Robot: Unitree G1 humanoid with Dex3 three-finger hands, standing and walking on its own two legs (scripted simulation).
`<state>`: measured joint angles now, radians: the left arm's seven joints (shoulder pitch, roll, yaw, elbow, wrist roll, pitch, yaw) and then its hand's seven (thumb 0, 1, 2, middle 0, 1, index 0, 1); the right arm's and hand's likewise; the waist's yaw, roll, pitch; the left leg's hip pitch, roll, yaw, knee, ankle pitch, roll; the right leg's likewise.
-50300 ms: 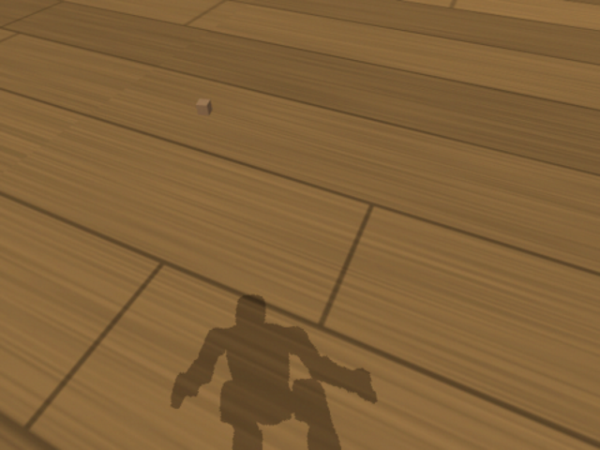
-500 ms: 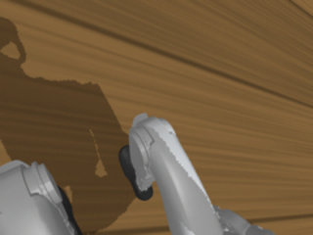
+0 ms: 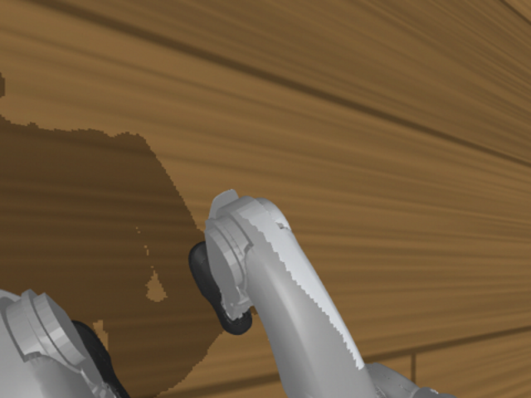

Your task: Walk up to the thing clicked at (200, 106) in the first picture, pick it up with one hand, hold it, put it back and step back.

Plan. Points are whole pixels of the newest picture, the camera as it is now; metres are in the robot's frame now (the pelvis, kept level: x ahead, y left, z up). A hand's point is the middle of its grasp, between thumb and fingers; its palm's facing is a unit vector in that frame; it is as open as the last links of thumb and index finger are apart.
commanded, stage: rest palm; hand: left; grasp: from above
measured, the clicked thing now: out of the picture +0.46 +0.36 -0.29
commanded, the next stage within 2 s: close in 1.38 s
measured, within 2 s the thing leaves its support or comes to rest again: neither
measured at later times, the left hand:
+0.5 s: hand out of the picture +0.45 +0.33 -0.25, palm faces +0.00 -0.47 -0.88, open 14.0 cm
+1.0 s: hand out of the picture +0.45 +0.34 -0.26, palm faces +0.00 -0.46 -0.89, open 13.8 cm
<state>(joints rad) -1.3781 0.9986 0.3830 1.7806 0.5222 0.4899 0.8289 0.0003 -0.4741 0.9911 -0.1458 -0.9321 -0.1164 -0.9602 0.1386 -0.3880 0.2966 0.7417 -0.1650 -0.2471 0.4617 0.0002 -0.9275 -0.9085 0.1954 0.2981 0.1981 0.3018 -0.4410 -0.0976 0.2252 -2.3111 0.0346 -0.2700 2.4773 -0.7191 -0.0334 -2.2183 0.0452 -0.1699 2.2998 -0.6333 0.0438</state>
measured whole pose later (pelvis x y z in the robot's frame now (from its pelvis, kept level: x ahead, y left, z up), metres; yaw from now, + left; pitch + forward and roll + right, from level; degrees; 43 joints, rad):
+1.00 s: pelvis +0.00 +0.00 +0.00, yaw -1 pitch +29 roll -15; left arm -1.35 1.07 0.36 1.79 0.51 0.43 0.82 0.00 -0.50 1.10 -0.12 -0.97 -0.08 -1.02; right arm 0.12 -0.41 0.36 0.69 -0.18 -0.27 0.43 0.00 -0.92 -0.91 0.20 0.30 0.20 0.30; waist -0.46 -0.14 0.26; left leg -2.31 0.03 -0.30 2.49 -0.73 -0.03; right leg -2.20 0.05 -0.19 2.29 -0.64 0.05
